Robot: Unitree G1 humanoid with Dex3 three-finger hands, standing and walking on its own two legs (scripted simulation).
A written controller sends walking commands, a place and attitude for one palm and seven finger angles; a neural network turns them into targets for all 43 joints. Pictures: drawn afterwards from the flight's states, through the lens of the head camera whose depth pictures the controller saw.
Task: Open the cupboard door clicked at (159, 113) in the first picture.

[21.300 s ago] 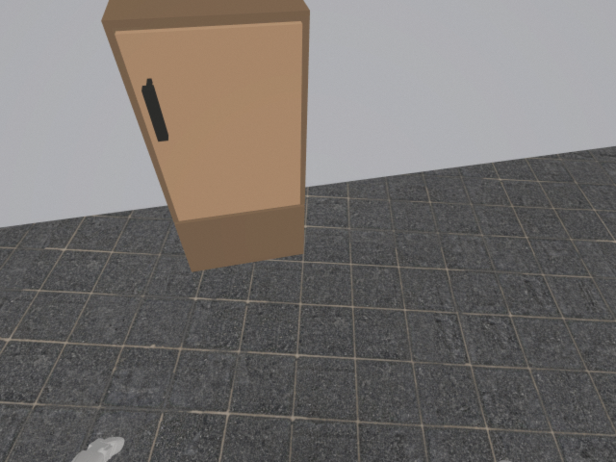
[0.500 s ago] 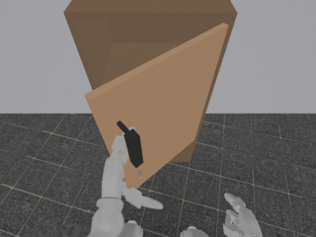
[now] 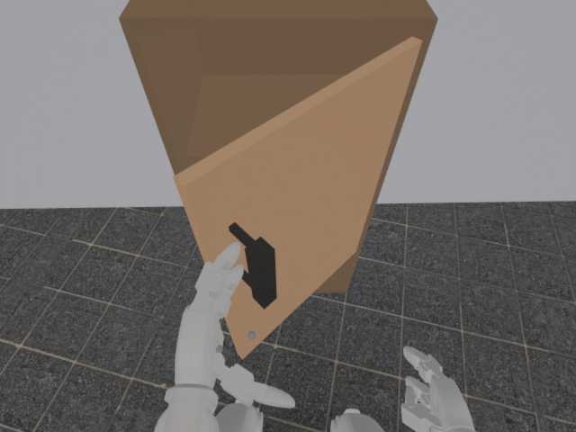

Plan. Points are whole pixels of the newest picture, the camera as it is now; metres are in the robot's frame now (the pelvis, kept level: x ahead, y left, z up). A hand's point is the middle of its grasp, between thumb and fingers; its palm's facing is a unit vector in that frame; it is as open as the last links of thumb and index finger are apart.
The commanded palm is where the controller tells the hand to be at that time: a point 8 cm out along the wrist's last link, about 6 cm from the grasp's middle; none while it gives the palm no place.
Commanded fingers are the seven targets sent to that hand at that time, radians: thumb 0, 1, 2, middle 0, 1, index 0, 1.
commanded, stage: slide the hand sideways off the handle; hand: left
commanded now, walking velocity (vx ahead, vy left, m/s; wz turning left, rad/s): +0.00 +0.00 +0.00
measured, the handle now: (251, 266) +0.33 +0.07 +0.05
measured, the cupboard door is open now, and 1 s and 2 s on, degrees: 43 42 42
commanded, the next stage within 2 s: draw the hand back to the body in 0.56 s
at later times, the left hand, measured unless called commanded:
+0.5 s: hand (204, 365) +0.20 +0.11 +0.05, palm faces +0.09 -1.00 -0.03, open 16.3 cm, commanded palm +0.16 +0.17 +0.06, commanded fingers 0.00 -0.50 0.30 -0.15 -0.30 -0.15 -0.30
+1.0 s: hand (149, 366) +0.18 +0.15 +0.10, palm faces +0.06 -1.00 -0.03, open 16.3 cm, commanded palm +0.15 +0.21 +0.12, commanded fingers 0.00 -0.50 0.30 -0.15 -0.30 -0.15 -0.30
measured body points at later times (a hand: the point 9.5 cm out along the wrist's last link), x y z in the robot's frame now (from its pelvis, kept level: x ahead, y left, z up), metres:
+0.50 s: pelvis +0.01 -0.03 -0.01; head +0.07 -0.03 +0.44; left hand +0.19 +0.16 +0.06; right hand +0.21 -0.25 -0.09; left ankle +0.03 +0.11 -0.65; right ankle +0.02 -0.12 -0.65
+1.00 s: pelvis +0.01 -0.01 +0.01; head +0.03 -0.01 +0.46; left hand +0.17 +0.21 +0.11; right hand +0.19 -0.23 -0.05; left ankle +0.03 +0.11 -0.65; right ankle +0.02 -0.12 -0.65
